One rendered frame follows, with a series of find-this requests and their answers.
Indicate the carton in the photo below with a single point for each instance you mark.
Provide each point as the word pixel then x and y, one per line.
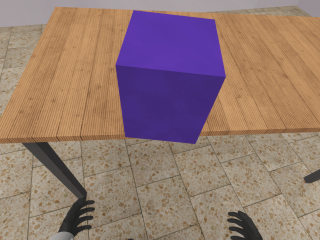
pixel 169 72

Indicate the left robot hand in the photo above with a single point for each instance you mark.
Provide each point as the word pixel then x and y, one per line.
pixel 73 219

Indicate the table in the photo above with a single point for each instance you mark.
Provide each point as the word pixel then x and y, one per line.
pixel 69 89

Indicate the right robot hand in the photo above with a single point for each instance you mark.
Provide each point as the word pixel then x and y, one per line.
pixel 249 231

